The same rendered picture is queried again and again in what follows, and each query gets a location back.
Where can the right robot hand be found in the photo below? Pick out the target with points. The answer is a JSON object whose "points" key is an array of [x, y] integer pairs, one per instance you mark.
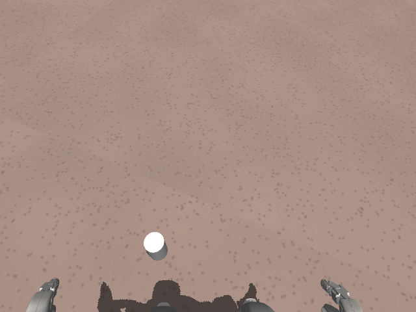
{"points": [[341, 297]]}

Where can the left robot hand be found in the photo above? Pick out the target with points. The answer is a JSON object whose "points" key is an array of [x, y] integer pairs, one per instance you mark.
{"points": [[43, 301]]}

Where can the can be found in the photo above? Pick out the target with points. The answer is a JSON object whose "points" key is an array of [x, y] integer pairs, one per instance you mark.
{"points": [[155, 245]]}

